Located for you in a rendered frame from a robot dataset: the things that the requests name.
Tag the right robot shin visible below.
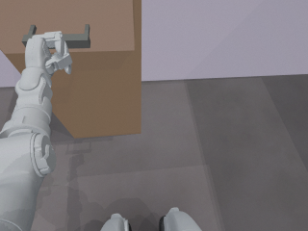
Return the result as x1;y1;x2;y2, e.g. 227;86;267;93
164;207;179;231

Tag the robot left hand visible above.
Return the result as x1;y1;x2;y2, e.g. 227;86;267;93
25;31;73;78

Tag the robot left forearm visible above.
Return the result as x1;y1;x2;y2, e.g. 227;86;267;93
0;67;53;140

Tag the cabinet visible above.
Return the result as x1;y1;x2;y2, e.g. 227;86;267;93
0;0;141;139

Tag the right robot thigh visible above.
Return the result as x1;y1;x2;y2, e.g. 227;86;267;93
164;211;202;231

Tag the handle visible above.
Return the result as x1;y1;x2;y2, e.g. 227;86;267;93
22;24;90;49

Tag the robot left upper arm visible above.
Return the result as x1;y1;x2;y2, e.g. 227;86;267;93
0;132;57;231

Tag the drawer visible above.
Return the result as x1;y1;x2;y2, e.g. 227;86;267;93
0;0;135;54

